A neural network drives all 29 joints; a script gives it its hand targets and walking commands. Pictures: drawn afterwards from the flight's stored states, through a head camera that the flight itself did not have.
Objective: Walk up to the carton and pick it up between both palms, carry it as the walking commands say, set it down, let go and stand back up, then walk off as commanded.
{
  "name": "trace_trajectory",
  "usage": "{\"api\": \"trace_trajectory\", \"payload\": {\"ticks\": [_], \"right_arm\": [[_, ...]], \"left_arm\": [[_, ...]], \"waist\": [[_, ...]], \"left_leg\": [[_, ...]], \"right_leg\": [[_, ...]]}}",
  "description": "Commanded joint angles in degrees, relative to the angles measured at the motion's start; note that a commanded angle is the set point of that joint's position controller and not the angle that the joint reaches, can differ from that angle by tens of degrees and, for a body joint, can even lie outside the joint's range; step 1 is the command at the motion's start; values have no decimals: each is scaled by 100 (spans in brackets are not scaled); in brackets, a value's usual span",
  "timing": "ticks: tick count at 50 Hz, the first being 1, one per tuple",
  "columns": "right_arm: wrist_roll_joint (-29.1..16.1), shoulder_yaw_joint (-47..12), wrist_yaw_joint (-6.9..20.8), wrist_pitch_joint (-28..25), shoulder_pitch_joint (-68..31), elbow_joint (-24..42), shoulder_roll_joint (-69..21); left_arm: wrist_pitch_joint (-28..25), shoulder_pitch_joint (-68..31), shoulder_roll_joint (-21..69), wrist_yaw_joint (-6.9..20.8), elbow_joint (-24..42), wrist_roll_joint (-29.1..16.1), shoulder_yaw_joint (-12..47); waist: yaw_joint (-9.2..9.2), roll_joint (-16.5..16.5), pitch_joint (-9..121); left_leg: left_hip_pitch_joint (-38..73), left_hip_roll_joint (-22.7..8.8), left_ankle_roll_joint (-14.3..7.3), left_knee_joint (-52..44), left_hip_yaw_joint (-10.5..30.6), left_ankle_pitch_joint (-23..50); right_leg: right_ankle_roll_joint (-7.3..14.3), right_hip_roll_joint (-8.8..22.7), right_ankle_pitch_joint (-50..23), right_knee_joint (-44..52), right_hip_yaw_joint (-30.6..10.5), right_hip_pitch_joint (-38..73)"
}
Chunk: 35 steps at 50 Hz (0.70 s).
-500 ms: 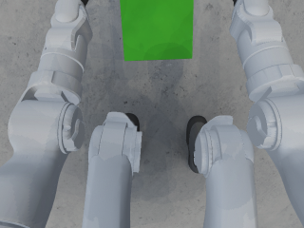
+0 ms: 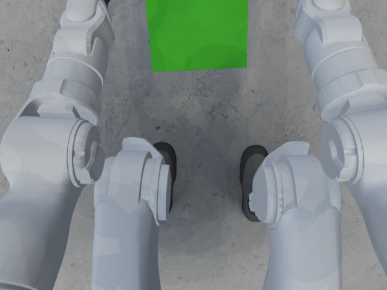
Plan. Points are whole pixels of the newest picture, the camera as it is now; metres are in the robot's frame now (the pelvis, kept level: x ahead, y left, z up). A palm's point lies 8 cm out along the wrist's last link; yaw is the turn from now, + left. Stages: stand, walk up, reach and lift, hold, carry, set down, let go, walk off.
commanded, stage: reach and lift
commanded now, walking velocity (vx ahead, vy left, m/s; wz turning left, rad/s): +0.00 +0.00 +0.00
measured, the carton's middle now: out of the picture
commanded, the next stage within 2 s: none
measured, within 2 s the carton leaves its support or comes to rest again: leaves its support in 1.18 s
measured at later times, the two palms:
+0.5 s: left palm out of the picture +0.54 +0.16 -0.19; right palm out of the picture +0.55 -0.09 -0.19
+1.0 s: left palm out of the picture +0.54 +0.16 -0.19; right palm out of the picture +0.55 -0.10 -0.19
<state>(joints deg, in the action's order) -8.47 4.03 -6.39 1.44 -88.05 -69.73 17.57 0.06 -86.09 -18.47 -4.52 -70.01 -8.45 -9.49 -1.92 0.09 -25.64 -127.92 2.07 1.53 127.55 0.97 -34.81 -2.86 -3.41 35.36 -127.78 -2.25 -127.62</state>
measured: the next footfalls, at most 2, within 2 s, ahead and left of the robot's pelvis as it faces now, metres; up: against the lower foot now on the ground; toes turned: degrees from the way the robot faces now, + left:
none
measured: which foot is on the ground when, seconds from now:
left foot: down 0.00-1.00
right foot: down 0.00-1.00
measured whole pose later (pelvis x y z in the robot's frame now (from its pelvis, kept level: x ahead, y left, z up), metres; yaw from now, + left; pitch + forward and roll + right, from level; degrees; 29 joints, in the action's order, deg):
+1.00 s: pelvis +0.01 +0.00 +0.00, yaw +0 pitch +35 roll +0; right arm 6.8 19.2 -3.6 8.5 -85.9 -63.2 9.1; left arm 9.1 -83.9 -13.3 -1.1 -62.1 3.1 -16.5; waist -2.2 1.8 -23.5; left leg -127.1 3.2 2.5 129.3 1.9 -37.6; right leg -3.2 -5.8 37.8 -129.5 -2.6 -127.2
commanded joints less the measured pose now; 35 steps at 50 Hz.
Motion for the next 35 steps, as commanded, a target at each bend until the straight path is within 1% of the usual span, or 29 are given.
{"api": "trace_trajectory", "payload": {"ticks": [1, 5, 8, 14, 16, 17, 19, 21, 24, 27, 31, 35], "right_arm": [[0, 25, 7, -78, -1524, 522, 385], [45, 31, 28, -52, -1657, 528, 249], [161, 122, 35, -28, -1728, 519, 130], [624, 477, 43, 22, -1776, 554, -194], [789, 535, 76, 32, -1832, 622, -512], [868, 528, 123, 48, -1884, 667, -791], [972, 519, 258, 96, -1935, 683, -1431], [1096, 518, 483, 175, -2042, 727, -2314], [1256, 452, 906, 340, -2114, 796, -3770], [1302, 366, 1248, 466, -2094, 898, -4864], [1376, 440, 1461, 565, -1759, 943, -5393], [1378, 445, 1545, 600, -1585, 935, -5622]], "left_arm": [[-82, -1416, -565, -2, 501, 29, -44], [-48, -1550, -413, 12, 504, 85, -28], [-16, -1643, -274, 18, 517, 185, -78], [48, -1715, 105, 25, 620, 572, -338], [69, -1773, 496, 82, 636, 631, -321], [95, -1846, 817, 145, 654, 646, -272], [147, -1930, 1374, 277, 690, 713, -244], [219, -2146, 2151, 484, 776, 818, -183], [375, -2377, 3536, 892, 860, 907, 42], [507, -2449, 4625, 1235, 996, 915, 267], [628, -2233, 5139, 1459, 1153, 929, 355], [684, -2031, 5343, 1560, 1246, 920, 408]], "waist": [[-200, 222, 6331], [-204, 227, 6228], [-191, 215, 6152], [-162, 190, 6053], [-96, 188, 6043], [-44, 181, 6009], [-39, 203, 5882], [-40, 216, 5729], [-34, 180, 5480], [2, 177, 5291], [15, 162, 5082], [-42, 173, 4981]], "left_leg": [[2739, 105, 78, -928, -216, 2312], [2762, 123, 74, -947, -221, 2150], [2799, 151, 80, -960, -227, 2050], [2930, 248, 127, -956, -248, 2033], [2952, 300, 141, -938, -251, 2113], [2935, 333, 141, -930, -255, 2139], [2877, 383, 131, -927, -264, 2126], [2808, 443, 99, -905, -261, 2106], [2727, 520, 46, -819, -274, 2067], [2597, 575, -32, -757, -294, 2086], [2420, 593, -85, -725, -309, 2164], [2292, 599, -115, -714, -313, 2281]], "right_leg": [[37, -65, -2104, 832, 259, 2895], [38, -100, -1934, 846, 276, 2875], [37, -144, -1831, 854, 294, 2866], [13, -275, -1804, 845, 329, 2897], [16, -323, -1890, 837, 348, 2952], [25, -348, -1928, 840, 352, 2971], [41, -386, -1949, 821, 380, 2952], [67, -433, -1963, 797, 391, 2889], [126, -507, -1911, 729, 413, 2654], [177, -566, -1923, 682, 455, 2470], [229, -603, -2012, 665, 475, 2257], [266, -620, -2122, 665, 458, 2153]]}}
